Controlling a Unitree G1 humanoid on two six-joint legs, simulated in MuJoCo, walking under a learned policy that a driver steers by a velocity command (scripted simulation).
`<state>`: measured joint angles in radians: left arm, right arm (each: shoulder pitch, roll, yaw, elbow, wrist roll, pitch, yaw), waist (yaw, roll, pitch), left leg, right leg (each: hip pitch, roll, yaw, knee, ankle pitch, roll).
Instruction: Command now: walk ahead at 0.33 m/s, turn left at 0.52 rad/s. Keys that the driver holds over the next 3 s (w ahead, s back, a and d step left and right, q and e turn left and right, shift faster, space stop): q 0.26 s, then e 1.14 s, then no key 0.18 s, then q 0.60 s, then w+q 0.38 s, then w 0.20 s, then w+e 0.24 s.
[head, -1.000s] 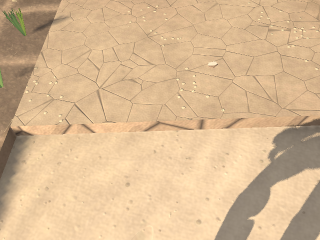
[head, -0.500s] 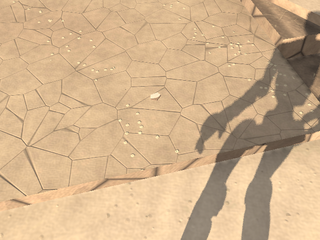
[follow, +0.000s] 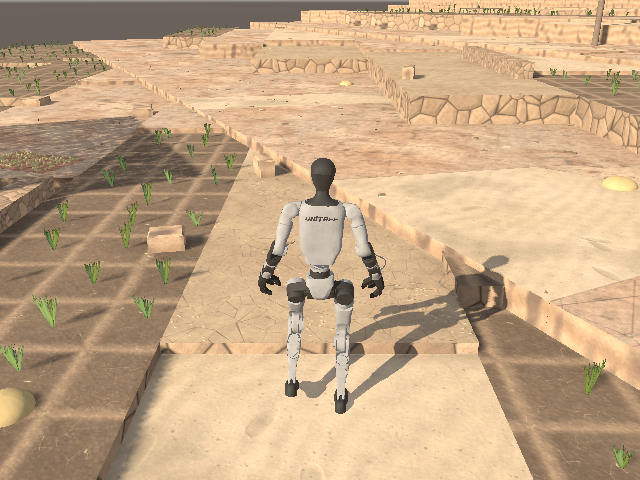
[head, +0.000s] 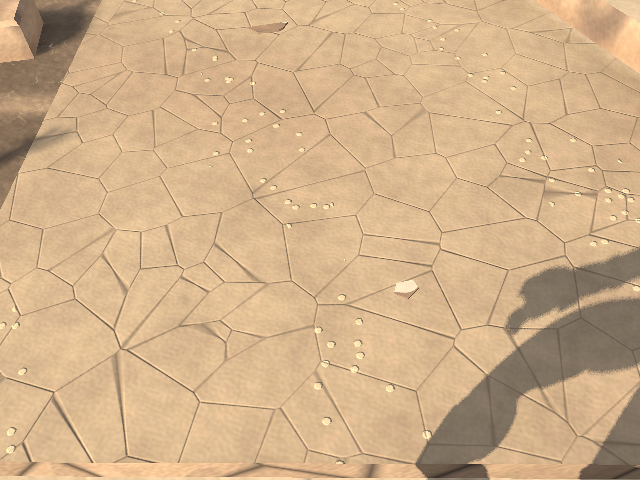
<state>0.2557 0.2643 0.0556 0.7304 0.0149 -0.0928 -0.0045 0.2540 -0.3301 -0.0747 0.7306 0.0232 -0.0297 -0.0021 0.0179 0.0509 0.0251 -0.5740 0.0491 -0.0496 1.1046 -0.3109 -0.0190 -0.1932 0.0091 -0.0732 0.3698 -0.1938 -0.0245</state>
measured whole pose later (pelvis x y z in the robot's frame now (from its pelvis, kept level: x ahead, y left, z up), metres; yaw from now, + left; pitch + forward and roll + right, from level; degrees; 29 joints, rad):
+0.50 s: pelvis +0.15 +0.04 -0.01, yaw +10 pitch +1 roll +1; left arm 0.18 0.29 0.04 0.78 0.00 0.01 0.03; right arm 0.09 -0.23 -0.02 0.69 -0.04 -0.01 0.01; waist 0.01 -0.04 0.05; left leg -0.36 -0.06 0.04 0.47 -0.13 0.07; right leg -0.46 -0.09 0.03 0.85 -0.39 0.08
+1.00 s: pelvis +0.17 +0.01 +0.00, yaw -6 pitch +2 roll +2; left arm 0.18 0.32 0.08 0.71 -0.01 0.03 0.04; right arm 0.06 -0.30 -0.08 0.75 0.01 0.01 -0.03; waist 0.03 0.00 0.05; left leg -0.39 -0.05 -0.07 0.73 -0.37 -0.08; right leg -0.28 0.04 0.15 0.47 -0.22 -0.02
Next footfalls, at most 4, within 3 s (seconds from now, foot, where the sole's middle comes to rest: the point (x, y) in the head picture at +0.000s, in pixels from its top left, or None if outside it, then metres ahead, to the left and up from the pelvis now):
0.24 left None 0.24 0.14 -0.78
0.66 right None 0.21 -0.10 -0.78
1.10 left None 0.24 0.14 -0.78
1.52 right None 0.16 -0.12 -0.78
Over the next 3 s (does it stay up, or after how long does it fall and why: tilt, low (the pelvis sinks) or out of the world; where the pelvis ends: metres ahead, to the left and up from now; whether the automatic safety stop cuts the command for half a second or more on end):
stays up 0.43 0.08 0.00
